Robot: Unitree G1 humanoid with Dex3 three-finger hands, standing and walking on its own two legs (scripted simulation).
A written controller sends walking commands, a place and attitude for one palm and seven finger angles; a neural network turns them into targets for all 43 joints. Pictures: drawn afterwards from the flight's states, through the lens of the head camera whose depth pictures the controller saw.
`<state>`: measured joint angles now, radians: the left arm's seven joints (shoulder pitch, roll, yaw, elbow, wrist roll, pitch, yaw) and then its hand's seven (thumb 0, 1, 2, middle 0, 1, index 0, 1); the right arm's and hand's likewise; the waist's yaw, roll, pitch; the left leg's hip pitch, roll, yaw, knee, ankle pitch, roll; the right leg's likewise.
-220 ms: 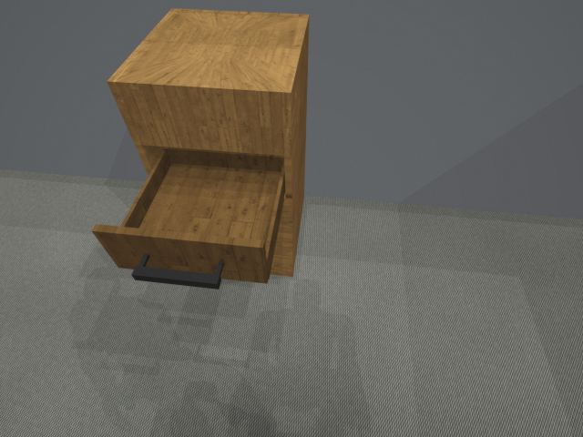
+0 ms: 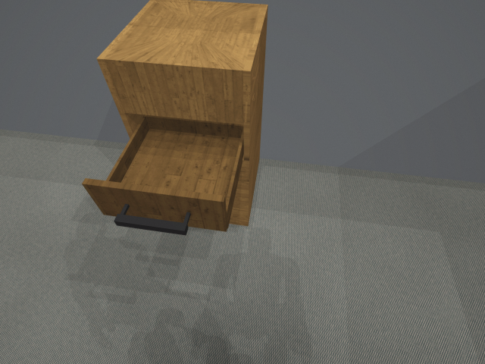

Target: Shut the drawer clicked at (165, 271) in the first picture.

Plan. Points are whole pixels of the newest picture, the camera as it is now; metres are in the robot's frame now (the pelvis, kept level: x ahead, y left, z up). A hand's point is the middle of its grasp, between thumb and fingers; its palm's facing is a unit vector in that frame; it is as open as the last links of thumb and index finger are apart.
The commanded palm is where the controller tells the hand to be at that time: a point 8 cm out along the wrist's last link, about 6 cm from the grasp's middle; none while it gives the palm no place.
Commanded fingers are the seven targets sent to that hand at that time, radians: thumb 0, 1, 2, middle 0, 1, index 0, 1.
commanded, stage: turn or walk to find it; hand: left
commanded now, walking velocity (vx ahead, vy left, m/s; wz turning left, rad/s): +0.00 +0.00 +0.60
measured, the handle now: (154, 217) +0.50 +0.27 -0.22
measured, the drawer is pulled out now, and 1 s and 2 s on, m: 0.30 0.30 0.30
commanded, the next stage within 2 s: stand and wait in 0.54 s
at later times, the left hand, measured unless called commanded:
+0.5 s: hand out of the picture +0.05 +0.21 -0.16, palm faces +0.31 -0.90 -0.31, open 7.4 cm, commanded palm none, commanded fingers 0.00 0.90 0.90 -0.20 -0.30 -0.20 -0.30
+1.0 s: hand out of the picture -0.07 +0.13 -0.18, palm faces +0.45 -0.86 -0.23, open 7.4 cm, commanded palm none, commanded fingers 0.00 0.90 0.90 -0.20 -0.30 -0.20 -0.30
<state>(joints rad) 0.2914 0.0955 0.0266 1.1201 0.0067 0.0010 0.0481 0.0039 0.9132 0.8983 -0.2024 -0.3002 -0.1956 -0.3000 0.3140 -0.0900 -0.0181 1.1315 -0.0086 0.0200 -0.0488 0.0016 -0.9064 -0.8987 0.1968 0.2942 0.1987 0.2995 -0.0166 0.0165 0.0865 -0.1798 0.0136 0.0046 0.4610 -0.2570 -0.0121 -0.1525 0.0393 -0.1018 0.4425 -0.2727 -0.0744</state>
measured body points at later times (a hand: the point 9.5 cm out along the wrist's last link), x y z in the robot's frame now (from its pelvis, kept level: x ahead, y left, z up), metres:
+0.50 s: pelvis +0.00 -0.02 -0.01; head +0.06 -0.03 +0.43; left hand +0.04 +0.26 -0.13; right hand +0.10 -0.25 -0.17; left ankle -0.01 +0.12 -0.73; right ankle +0.03 -0.14 -0.75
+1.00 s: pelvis +0.02 -0.03 -0.01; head +0.07 -0.02 +0.44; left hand -0.09 +0.17 -0.16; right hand +0.19 -0.19 -0.17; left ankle -0.04 +0.11 -0.74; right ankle +0.04 -0.13 -0.74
